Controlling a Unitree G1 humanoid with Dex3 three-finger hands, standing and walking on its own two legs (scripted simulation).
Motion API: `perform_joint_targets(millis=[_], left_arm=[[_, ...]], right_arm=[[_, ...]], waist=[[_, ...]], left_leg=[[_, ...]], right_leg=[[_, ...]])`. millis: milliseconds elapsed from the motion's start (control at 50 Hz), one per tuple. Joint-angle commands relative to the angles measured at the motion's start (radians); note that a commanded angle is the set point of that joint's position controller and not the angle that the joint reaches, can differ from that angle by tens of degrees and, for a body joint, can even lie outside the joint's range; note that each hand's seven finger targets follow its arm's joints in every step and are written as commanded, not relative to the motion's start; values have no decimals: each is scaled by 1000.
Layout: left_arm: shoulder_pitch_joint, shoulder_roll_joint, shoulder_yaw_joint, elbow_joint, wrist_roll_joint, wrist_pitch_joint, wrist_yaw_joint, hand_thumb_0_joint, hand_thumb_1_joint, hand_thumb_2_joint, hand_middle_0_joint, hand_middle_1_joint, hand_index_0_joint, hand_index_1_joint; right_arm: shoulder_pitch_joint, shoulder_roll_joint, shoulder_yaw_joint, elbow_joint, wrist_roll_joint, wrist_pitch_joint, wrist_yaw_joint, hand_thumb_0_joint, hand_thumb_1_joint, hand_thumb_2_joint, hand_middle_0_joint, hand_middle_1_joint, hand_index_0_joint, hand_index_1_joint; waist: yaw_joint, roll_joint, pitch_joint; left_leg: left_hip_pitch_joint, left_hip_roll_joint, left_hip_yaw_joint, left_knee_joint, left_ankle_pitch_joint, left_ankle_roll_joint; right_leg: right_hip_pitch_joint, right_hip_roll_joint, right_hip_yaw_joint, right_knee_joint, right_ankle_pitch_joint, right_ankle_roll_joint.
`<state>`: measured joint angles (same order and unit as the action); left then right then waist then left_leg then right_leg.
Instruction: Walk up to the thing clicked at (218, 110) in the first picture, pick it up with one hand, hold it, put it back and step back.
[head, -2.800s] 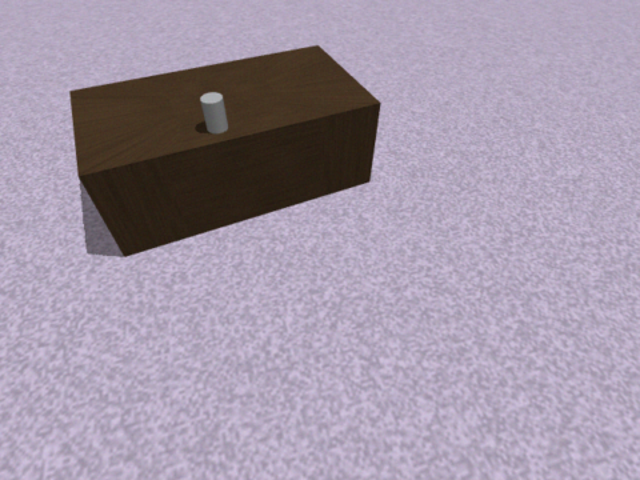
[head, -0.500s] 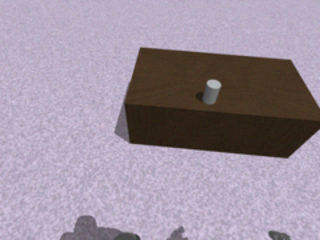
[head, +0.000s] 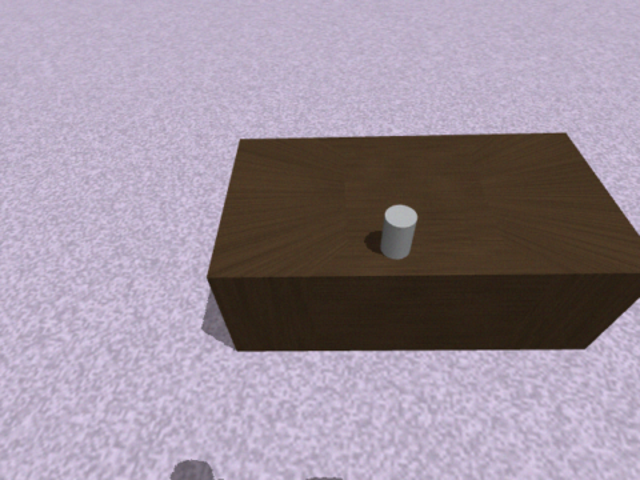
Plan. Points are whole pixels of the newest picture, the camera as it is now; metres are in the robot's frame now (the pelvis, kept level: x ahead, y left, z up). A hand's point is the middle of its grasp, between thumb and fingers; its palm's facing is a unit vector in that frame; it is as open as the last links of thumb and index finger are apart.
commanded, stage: walk up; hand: right
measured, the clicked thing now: (398, 232) +0.74 -0.20 -0.27
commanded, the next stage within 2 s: none
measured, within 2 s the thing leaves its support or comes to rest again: neither
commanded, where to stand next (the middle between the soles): +0.34 +0.02 m, yaw -1 degrees
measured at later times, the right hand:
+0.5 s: hand (498, 399) +0.26 -0.25 -0.11, palm faces -0.04 +0.91 -0.41, open 7.4 cm
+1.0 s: hand (482, 369) +0.33 -0.26 -0.16, palm faces -0.05 +0.94 -0.34, open 7.4 cm
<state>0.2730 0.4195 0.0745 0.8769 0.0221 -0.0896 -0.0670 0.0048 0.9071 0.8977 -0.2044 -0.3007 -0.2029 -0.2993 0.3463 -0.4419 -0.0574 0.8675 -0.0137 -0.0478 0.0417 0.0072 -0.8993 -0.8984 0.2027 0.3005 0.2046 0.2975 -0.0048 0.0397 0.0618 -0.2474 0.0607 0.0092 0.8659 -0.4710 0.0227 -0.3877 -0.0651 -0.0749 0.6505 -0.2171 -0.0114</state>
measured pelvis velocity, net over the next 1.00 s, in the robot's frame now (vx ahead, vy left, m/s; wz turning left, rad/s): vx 0.26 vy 0.00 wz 0.00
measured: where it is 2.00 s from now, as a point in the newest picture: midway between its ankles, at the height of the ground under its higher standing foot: (327, 463)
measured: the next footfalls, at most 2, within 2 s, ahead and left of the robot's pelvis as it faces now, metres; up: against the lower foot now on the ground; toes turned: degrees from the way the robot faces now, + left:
left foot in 0.36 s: +0.26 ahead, +0.14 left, +0.00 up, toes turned +6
right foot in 0.74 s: +0.37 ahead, -0.13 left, +0.00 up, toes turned -3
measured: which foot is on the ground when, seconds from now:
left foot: up 0.00-0.34, down 0.36-0.76, up 0.78-0.96, down 0.98-1.00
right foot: down 0.00-0.38, up 0.40-0.72, down 0.74-1.00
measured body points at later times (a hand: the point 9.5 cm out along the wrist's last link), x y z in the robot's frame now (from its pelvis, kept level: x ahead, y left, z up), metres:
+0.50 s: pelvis +0.17 +0.02 +0.01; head +0.18 +0.05 +0.46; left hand +0.20 +0.35 -0.12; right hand +0.26 -0.30 -0.08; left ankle +0.23 +0.13 -0.72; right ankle +0.14 -0.11 -0.66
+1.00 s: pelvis +0.26 +0.00 +0.00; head +0.29 -0.02 +0.44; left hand +0.37 +0.31 -0.11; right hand +0.33 -0.31 -0.14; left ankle +0.30 +0.13 -0.72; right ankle +0.34 -0.13 -0.72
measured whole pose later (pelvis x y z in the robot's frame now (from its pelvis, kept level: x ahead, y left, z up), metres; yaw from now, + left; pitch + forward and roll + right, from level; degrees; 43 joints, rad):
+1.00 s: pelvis +0.26 +0.00 +0.00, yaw +0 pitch -2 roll +0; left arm 0.17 0.38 0.01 0.90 0.01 -0.04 -0.01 0.00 0.90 0.90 -0.21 -0.30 -0.21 -0.30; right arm 0.23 -0.40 -0.02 0.96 -0.01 -0.01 0.02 0.00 -0.90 -0.90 0.20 0.30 0.20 0.30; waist 0.01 0.04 0.09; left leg -0.34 0.04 0.02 0.72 -0.36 0.01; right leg -0.40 -0.06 -0.06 0.70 -0.26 0.00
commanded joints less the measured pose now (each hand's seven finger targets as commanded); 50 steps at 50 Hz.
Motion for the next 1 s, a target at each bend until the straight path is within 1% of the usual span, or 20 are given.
perform_joint_targets(millis=[0,40,80,240,320,340,360,380,420,480,560,660,700,720,740,760,780,840,940,980], left_arm=[[120,304,74,-53,-25,-16,37,0,900,900,-200,-300,-200,-300],[69,265,59,-66,-24,-14,39,0,900,900,-200,-300,-200,-300],[61,263,55,-83,-18,-15,36,0,900,900,-200,-300,-200,-300],[53,278,54,-119,-13,-13,27,0,900,900,-200,-300,-200,-300],[31,240,29,-122,-6,-2,27,0,900,900,-200,-300,-200,-300],[65,187,10,-127,-11,-1,29,0,900,900,-200,-300,-200,-300],[98,127,-2,-130,-25,4,28,0,900,900,-200,-300,-200,-300],[73,243,25,-100,-15,15,49,0,900,900,-200,-300,-200,-300],[82,233,20,-74,-26,18,49,0,900,900,-200,-300,-200,-300],[142,214,21,-33,-25,25,34,0,900,900,-200,-300,-200,-300],[72,187,21,-59,-10,25,14,0,900,900,-200,-300,-200,-300],[68,142,16,-30,-10,10,44,0,900,900,-200,-300,-200,-300],[135,182,28,-2,-6,-5,62,0,900,900,-200,-300,-200,-300],[137,259,51,-3,2,-11,70,0,900,900,-200,-300,-200,-300],[92,285,45,-36,-5,-13,75,0,900,900,-200,-300,-200,-300],[74,326,48,-33,-14,-3,75,0,900,900,-200,-300,-200,-300],[56,304,44,-33,-15,2,78,0,900,900,-200,-300,-200,-300],[-51,259,26,-41,-8,13,84,0,900,900,-200,-300,-200,-300],[-137,237,14,-26,-12,38,79,0,900,900,-200,-300,-200,-300],[-158,186,-8,-22,-22,51,75,0,900,900,-200,-300,-200,-300]], right_arm=[[-38,-196,-50,-88,20,-29,-19,0,-900,-900,200,300,200,300],[10,-183,-48,-54,16,-25,-8,0,-900,-900,200,300,200,300],[20,-174,-51,-43,6,-18,4,0,-900,-900,200,300,200,300],[-107,-153,-61,-73,-8,-28,25,0,-900,-900,200,300,200,300],[30,-179,-80,-29,-12,-46,11,0,-900,-900,200,300,200,300],[114,-235,-96,-13,-15,-54,-2,0,-900,-900,200,300,200,300],[146,-323,-115,-39,-20,-60,-11,0,-900,-900,200,300,200,300],[116,-340,-121,-49,11,-54,-9,0,-900,-900,200,300,200,300],[38,-269,-93,-70,14,-51,-17,0,-900,-900,200,300,200,300],[-27,-232,-72,-80,12,-56,-21,0,-900,-900,200,300,200,300],[-26,-243,-77,-101,1,-50,-15,0,-900,-900,200,300,200,300],[-77,-208,-52,-102,9,-18,-23,0,-900,-900,200,300,200,300],[-91,-143,-25,-108,24,-6,-27,0,-900,-900,200,300,200,300],[-48,-84,-4,-108,28,-5,-29,0,-900,-900,200,300,200,300],[7,-48,15,-94,23,15,-33,0,-900,-900,200,300,200,300],[-38,-156,-25,-74,20,32,-46,0,-900,-900,200,300,200,300],[-53,-173,-29,-58,18,36,-50,0,-900,-900,200,300,200,300],[-7,-161,-25,12,19,35,-47,0,-900,-900,200,300,200,300],[-5,-135,-23,81,11,31,-42,0,-900,-900,200,300,200,300],[-40,-173,-34,87,-8,22,-49,0,-900,-900,200,300,200,300]], waist=[[69,-154,-14],[28,-216,-14],[27,-230,-14],[48,-163,18],[-53,-58,-48],[-89,117,-105],[-84,291,-102],[-83,143,-71],[-35,38,-3],[4,119,-6],[-22,142,-9],[14,104,-46],[61,-27,-110],[59,-229,-149],[19,-237,-129],[46,-191,-99],[41,-179,-73],[3,-232,-65],[-15,-207,-107],[-19,-124,-81]], left_leg=[[-428,7,-81,288,48,15],[-355,32,-59,181,108,8],[-291,28,-14,90,138,-10],[-175,18,44,-218,248,-16],[158,-38,75,-317,217,15],[292,52,-90,-432,58,60],[377,322,-602,-610,-84,155],[266,399,-681,-628,-103,258],[183,320,-441,-589,144,238],[45,221,-188,-580,269,184],[63,219,-127,-581,207,227],[-17,177,-17,-355,622,170],[-69,93,45,-157,455,91],[-207,19,93,23,211,40],[-254,-39,22,88,-82,3],[-236,-21,-20,165,-168,12],[-281,-5,-50,176,-157,9],[-195,21,-39,55,-35,-2],[13,-33,41,-231,149,-8],[36,14,-49,-355,176,13]], right_leg=[[324,-306,483,-383,-158,-234],[254,-226,308,-379,-69,-196],[193,-200,229,-384,-37,-206],[134,-207,176,-381,-204,-201],[-6,-148,90,-114,-58,-139],[-85,-72,12,175,34,-98],[-333,93,-1,417,-265,-28],[-309,33,118,497,-341,-42],[-291,-2,175,521,-234,-40],[-151,-34,122,376,-140,-17],[-132,-48,63,186,-105,7],[82,36,-16,-32,58,-2],[261,45,11,-172,177,-24],[361,-123,248,-222,228,-69],[302,-322,544,-318,150,-154],[223,-348,577,-322,32,-250],[233,-317,535,-310,19,-253],[117,-227,325,-271,17,-188],[2,-176,212,-169,-19,-150],[-79,-141,186,-124,-122,-88]])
